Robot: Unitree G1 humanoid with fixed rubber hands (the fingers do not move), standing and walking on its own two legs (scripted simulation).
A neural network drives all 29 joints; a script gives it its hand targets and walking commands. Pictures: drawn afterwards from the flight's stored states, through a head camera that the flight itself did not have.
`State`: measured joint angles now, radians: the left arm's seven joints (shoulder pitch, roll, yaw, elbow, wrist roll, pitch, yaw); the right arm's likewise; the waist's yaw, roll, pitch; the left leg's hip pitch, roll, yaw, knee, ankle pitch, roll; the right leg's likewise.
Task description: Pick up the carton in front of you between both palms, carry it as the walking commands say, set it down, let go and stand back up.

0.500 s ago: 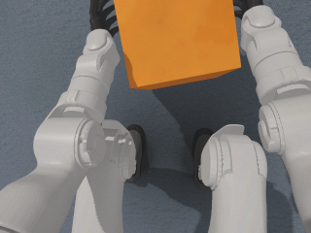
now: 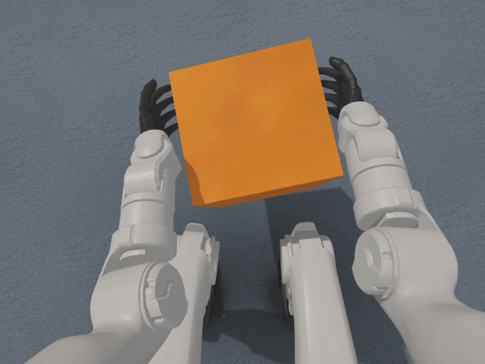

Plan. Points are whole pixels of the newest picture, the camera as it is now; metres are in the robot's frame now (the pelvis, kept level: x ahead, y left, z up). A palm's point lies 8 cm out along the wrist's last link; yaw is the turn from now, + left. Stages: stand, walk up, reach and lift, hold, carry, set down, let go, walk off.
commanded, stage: reach and lift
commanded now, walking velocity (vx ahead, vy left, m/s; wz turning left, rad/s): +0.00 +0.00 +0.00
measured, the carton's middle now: (255, 141) +0.47 -0.03 -0.15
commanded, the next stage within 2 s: none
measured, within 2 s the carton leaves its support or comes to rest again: neither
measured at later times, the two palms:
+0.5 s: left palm (102, 102) +0.44 +0.13 +0.09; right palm (390, 88) +0.45 -0.16 +0.08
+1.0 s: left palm out of the picture +0.42 +0.14 +0.24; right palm out of the picture +0.41 -0.16 +0.23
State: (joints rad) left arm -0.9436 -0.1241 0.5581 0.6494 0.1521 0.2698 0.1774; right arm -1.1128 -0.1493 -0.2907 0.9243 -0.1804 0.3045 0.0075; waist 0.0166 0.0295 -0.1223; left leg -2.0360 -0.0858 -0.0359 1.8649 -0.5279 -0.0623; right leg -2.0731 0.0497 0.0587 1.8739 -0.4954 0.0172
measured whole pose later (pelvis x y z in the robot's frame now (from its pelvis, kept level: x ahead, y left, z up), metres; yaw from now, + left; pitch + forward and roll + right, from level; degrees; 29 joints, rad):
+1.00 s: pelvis +0.09 +0.00 +0.26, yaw -2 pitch +15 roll +0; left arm -0.36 -0.17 0.34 0.52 0.19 0.33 0.10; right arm -0.37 0.09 -0.27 0.57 -0.19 0.35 -0.04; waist 0.01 0.02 -0.17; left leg -0.78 -0.04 -0.08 0.90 -0.39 -0.01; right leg -0.79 0.03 0.06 0.89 -0.36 0.01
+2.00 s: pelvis +0.10 +0.00 +0.32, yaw -2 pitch -4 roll +0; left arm -0.33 -0.17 0.30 0.37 0.31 0.62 0.01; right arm -0.29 0.16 -0.24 0.34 -0.30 0.66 -0.01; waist 0.00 0.01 0.00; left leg -0.13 -0.02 -0.08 0.41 -0.22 -0.01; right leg -0.14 0.02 0.06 0.40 -0.19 0.01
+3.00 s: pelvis +0.10 +0.01 +0.31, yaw -1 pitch -3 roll +0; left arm -0.32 -0.17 0.26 0.28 0.30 0.74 0.02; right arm -0.28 0.15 -0.22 0.25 -0.27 0.78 -0.01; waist -0.01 0.00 -0.07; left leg -0.21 -0.01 -0.07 0.53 -0.36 -0.01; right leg -0.19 0.02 0.04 0.46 -0.27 0.01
